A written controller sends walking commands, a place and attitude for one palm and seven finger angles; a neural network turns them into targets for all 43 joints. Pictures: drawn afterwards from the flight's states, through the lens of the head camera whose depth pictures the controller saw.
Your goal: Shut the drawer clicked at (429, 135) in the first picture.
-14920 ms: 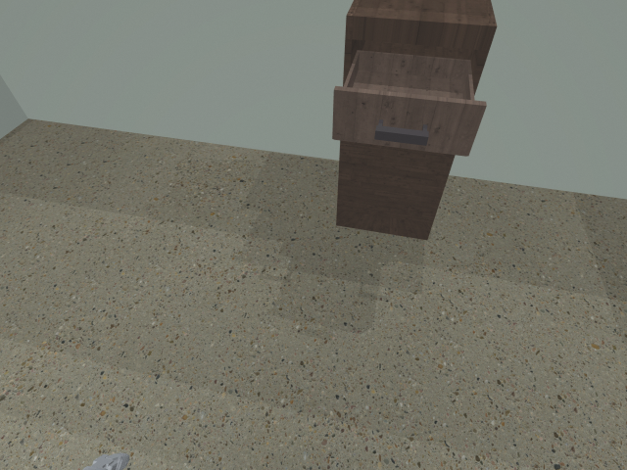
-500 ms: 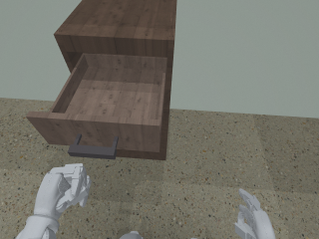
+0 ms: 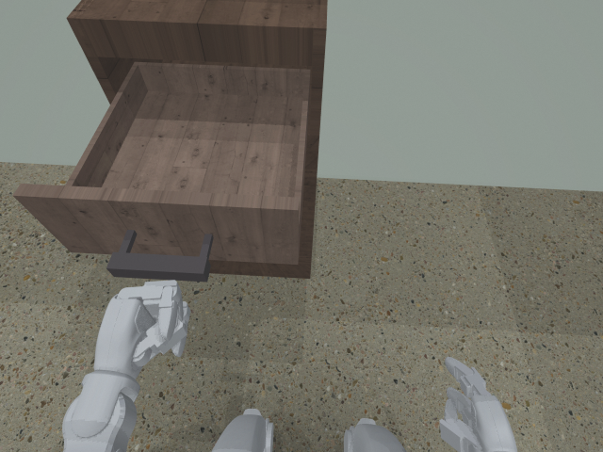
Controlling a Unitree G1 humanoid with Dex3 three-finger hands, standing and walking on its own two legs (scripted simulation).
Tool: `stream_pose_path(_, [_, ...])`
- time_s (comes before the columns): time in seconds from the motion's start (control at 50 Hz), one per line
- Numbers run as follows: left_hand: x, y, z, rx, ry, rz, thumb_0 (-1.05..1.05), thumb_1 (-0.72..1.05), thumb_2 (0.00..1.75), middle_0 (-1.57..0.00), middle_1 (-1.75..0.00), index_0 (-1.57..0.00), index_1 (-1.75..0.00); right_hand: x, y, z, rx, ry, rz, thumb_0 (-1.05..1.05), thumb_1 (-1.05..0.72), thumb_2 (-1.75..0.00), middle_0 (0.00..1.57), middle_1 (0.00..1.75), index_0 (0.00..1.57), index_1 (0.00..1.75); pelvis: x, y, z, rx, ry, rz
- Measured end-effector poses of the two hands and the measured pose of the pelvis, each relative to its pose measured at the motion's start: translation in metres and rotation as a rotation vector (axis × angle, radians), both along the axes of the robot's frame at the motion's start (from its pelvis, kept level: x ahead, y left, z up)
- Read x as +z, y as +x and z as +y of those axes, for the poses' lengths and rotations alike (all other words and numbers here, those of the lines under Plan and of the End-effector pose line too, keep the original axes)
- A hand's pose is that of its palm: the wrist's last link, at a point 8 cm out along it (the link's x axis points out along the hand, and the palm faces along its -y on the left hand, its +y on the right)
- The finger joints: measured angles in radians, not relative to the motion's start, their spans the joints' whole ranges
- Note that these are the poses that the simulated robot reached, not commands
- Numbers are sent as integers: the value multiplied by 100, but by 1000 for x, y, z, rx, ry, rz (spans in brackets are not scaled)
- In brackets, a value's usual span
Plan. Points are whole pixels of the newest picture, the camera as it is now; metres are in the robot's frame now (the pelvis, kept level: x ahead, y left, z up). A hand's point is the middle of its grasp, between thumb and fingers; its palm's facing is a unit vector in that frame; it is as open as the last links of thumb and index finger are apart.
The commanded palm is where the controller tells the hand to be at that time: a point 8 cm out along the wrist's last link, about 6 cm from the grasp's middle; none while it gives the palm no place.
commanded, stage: bring the fist close to the handle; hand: left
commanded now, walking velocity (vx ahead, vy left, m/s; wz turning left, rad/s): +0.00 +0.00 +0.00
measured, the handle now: (164, 252) +0.36 +0.20 +0.04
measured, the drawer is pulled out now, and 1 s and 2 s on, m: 0.30 0.27 0.13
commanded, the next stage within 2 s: push the drawer shut in 0.42 s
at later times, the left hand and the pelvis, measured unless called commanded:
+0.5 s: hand (180, 322) +0.27 +0.16 +0.04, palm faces -0.04 -1.00 -0.04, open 3.3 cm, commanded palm +0.25 +0.22 +0.04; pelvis +0.00 -0.01 +0.00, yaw +0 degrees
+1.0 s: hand (185, 294) +0.31 +0.16 +0.03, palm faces -0.04 -1.00 -0.04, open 2.9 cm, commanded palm +0.31 +0.22 +0.04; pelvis -0.01 +0.00 -0.01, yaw +1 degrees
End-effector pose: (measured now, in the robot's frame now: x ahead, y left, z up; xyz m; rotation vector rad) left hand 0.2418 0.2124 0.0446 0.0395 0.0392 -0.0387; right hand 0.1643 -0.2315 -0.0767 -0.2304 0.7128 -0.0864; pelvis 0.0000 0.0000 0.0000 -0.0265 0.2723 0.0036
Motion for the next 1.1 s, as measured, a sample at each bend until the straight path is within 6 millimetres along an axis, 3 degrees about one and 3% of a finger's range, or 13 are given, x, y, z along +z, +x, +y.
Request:
stream_pose_path(0.14, [-6,12,-2,-9,1,-4,2,90,90,-140,-160,-140,-160,-9,-5,-6,-16,-3,31,2,-91,-89,20,30,20,30,-6,-2,-2,-4,0,16])
stream_pose_path(0.6, [-4,10,4,-1,3,2,2,90,90,-140,-160,-140,-160,-5,-3,-15,-36,-14,39,2,-91,-89,20,30,20,30,-3,2,-7,0,0,16])
stream_pose_path(0.84, [-7,29,7,-6,6,-9,-1,85,92,-140,-160,-140,-160,-12,-6,-11,-21,-17,72,2,-91,-89,20,30,20,30,-5,-1,-5,8,-5,22])
stream_pose_path(1.1, [-10,63,7,-6,6,-18,-4,82,95,-141,-160,-140,-160,-20,-28,-10,-35,-31,129,1,-91,-89,20,30,20,30,-7,-12,-2,10,-9,24])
